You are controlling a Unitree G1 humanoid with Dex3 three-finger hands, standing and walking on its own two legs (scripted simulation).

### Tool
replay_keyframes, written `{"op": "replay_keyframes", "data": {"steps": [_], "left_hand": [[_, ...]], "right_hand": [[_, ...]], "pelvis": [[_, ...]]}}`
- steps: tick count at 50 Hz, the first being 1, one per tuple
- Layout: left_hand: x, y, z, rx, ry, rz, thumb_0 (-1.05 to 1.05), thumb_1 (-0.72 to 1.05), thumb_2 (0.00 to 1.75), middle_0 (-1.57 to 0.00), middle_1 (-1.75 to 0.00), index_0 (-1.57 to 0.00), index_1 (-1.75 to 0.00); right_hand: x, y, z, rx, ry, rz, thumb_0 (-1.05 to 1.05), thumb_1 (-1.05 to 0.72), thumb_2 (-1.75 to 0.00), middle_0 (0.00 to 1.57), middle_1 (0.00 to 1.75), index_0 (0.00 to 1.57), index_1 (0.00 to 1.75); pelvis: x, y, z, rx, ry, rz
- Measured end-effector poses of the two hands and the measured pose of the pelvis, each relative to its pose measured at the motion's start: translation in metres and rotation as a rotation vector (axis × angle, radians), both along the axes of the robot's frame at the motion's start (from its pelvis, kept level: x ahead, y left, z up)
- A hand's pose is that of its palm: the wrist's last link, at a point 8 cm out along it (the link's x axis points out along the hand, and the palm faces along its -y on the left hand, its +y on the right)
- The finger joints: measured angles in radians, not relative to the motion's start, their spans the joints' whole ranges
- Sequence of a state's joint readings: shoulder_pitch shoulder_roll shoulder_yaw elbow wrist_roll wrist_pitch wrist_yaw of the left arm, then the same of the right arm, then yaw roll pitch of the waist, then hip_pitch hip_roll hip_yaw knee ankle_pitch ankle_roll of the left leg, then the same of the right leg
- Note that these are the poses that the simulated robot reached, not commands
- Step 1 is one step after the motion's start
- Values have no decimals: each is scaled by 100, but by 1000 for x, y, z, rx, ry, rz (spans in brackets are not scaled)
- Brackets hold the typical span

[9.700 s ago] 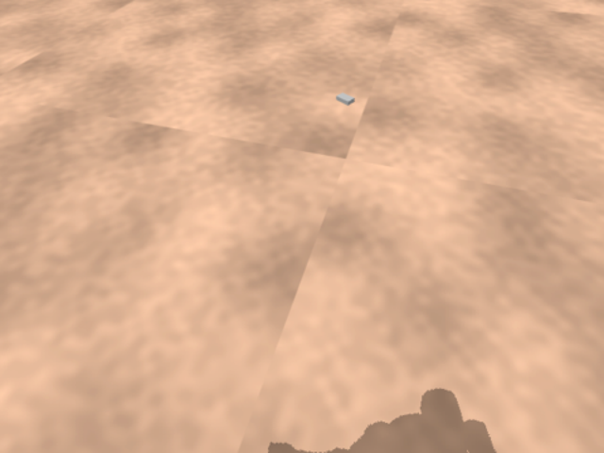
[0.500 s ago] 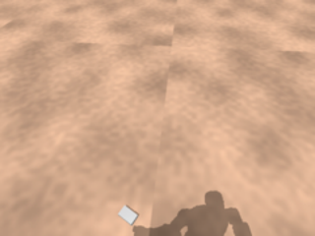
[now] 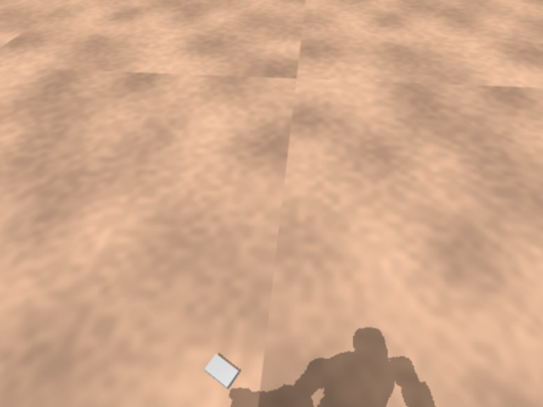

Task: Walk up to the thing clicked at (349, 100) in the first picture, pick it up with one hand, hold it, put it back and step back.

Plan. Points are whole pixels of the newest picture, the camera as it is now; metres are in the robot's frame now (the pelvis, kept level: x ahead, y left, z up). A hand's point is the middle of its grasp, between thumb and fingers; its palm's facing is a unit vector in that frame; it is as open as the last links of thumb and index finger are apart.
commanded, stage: stand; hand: left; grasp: from above
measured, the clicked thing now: (221, 371) +0.39 +0.21 -0.77
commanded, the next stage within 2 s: rise first in 0.12 s
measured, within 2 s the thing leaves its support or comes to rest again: neither
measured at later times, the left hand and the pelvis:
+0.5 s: hand out of the picture +0.15 +0.25 -0.18, palm faces -0.03 -0.93 -0.37, open 9.5 cm; pelvis -0.02 +0.00 -0.02, yaw -1 degrees
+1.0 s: hand out of the picture +0.12 +0.27 -0.25, palm faces -0.11 -0.82 -0.57, open 14.3 cm; pelvis -0.03 +0.00 -0.09, yaw -1 degrees
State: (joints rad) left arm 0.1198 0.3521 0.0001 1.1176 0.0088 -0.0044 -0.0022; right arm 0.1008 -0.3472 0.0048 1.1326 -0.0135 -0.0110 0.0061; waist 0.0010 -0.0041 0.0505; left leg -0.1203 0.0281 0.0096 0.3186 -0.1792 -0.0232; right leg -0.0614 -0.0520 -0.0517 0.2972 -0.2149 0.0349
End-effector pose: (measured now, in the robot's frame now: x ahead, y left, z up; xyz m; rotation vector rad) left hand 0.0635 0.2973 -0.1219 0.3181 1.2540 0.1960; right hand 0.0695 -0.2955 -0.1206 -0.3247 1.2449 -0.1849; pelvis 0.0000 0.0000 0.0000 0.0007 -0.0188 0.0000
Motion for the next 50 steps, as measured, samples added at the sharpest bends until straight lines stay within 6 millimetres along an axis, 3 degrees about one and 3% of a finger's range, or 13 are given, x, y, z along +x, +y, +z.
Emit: {"op": "replay_keyframes", "data": {"steps": [13, 21, 25, 30, 37, 42, 50], "left_hand": [[3, -1, 0, -2, -20, 10, 0, 89, 90, -20, -31, -20, -31], [65, -4, -11, -7, -131, -8, 0, 64, 94, -17, -57, -17, -56], [80, -5, -16, 27, -122, -54, 0, 39, 97, -13, -75, -13, -74], [78, -7, -27, 70, -68, -65, 0, 3, 100, -10, -89, -10, -89], [66, 0, -53, 145, -49, -71, 0, -38, 103, -10, -98, -8, -99], [59, 2, -66, 189, -47, -79, -1, -51, 104, -10, -99, -7, -102], [50, 2, -82, 256, -13, -100, -1, -57, 106, -10, -98, -6, -103]], "right_hand": [[2, 1, 1, 2, -22, -7, 0, -90, -90, 20, 30, 20, 30], [3, 23, -5, 36, -147, -23, 0, -92, -91, 20, 30, 20, 30], [-4, 32, -9, 62, -169, -54, 0, -93, -91, 20, 30, 20, 30], [-5, 39, -15, 81, -196, -61, 1, -93, -91, 20, 30, 20, 30], [9, 40, -35, 66, -252, -14, 1, -92, -91, 20, 30, 20, 30], [26, 44, -48, 56, -292, 8, 1, -91, -91, 20, 30, 20, 30], [50, 53, -64, 46, -354, 45, 1, -89, -90, 20, 30, 20, 30]], "pelvis": [[-1, 0, -1, 1, 11, 0], [-18, -3, -15, -4, 115, -8], [-18, -2, -21, -6, 144, -19], [-18, 1, -31, -10, 180, -25], [-22, 4, -58, -15, 251, -26], [-25, 5, -75, -21, 286, -24], [-29, 5, -94, -29, 336, -19]]}}
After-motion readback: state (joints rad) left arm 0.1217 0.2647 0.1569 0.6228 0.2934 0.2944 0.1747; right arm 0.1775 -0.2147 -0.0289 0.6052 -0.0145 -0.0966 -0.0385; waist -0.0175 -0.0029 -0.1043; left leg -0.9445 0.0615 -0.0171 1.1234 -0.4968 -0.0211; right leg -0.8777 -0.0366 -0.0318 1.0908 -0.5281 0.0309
